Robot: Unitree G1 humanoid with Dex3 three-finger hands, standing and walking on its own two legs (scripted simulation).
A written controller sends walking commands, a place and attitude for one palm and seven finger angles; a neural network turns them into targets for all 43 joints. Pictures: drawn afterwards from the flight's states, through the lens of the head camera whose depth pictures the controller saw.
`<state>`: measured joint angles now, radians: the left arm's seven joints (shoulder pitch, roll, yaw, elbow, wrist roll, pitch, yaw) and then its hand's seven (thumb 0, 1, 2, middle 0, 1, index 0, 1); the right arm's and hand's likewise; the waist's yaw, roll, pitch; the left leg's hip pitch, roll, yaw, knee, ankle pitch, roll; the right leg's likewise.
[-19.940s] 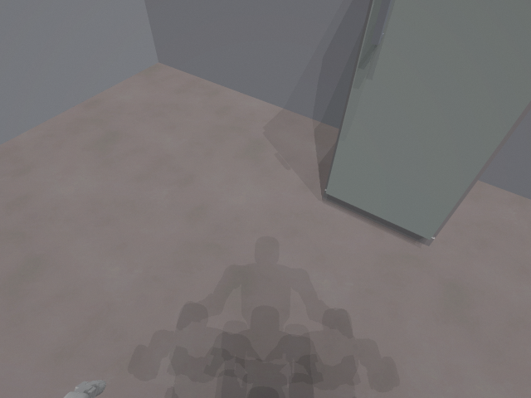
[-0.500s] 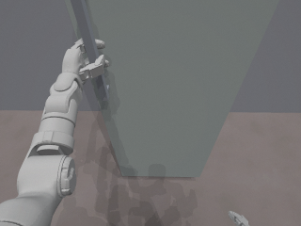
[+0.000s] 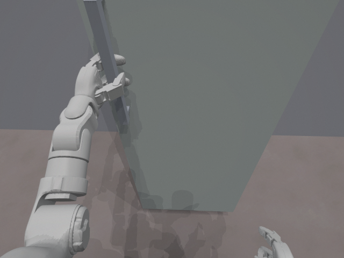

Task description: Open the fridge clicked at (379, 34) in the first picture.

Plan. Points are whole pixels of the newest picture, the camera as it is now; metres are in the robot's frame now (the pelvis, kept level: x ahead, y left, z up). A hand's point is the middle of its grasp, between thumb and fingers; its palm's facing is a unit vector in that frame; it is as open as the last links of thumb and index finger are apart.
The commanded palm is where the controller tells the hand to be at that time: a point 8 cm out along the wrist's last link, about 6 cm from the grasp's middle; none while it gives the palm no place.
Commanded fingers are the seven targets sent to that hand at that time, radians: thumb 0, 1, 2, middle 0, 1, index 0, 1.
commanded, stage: pull the door a little, standing still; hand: left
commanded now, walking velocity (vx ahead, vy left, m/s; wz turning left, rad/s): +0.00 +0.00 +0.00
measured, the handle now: (114, 69) +0.47 +0.16 +0.22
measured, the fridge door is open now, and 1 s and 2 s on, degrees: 0 14 39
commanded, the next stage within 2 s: walk backward, drawing the door open in 0.32 s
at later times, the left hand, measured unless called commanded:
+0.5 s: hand (115, 109) +0.35 +0.13 +0.21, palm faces -0.02 -0.98 -0.17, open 6.9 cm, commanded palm +0.31 +0.19 +0.21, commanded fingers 0.00 0.90 0.90 -0.45 -1.40 -0.45 -1.40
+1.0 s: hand (119, 124) +0.32 +0.12 +0.20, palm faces +0.18 -0.95 -0.26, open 7.2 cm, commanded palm +0.27 +0.17 +0.21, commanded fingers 0.00 0.90 0.90 -0.45 -1.40 -0.45 -1.40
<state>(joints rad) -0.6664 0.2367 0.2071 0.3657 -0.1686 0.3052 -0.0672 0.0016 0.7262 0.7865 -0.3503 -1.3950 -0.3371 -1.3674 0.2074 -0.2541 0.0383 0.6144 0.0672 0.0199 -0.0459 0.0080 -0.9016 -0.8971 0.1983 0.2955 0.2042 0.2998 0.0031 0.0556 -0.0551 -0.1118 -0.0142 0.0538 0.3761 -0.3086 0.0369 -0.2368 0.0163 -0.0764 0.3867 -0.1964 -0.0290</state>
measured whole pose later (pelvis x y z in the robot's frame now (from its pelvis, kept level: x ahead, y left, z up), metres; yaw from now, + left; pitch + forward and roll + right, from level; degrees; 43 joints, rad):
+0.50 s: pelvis +0.05 +0.01 +0.00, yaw -3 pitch +4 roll +0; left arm -0.01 0.26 0.14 -0.46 -0.17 0.32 -0.04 -0.01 0.64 0.74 -0.34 -1.35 -0.23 -1.31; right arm 0.15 -0.24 0.05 0.52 0.04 0.07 -0.02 0.01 -0.90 -0.90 0.20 0.30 0.20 0.30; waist 0.02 0.06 -0.11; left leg -0.11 -0.04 0.02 0.49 -0.32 0.03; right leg -0.20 0.01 -0.04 0.40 -0.28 -0.02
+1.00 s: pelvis +0.03 -0.03 +0.00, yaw +3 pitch +2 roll +3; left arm 0.09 0.25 0.11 -0.56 -0.02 -0.08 0.09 -0.10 0.56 0.76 -0.46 -1.40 -0.21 -1.30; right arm 0.10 -0.20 0.04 0.53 -0.03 0.05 -0.06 0.01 -0.90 -0.90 0.20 0.30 0.21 0.30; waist -0.02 0.01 0.13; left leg -0.48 -0.01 0.01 0.81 -0.29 -0.02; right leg -0.22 -0.02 -0.08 0.49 -0.30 -0.06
